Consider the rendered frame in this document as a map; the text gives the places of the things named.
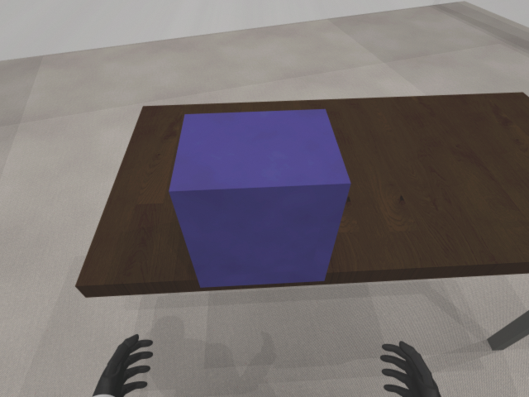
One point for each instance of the robot right hand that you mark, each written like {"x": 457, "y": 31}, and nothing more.
{"x": 418, "y": 378}

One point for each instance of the table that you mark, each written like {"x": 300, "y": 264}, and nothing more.
{"x": 439, "y": 189}

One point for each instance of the carton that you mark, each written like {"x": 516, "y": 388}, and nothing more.
{"x": 259, "y": 195}

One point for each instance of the robot left hand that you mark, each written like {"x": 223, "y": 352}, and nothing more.
{"x": 116, "y": 373}

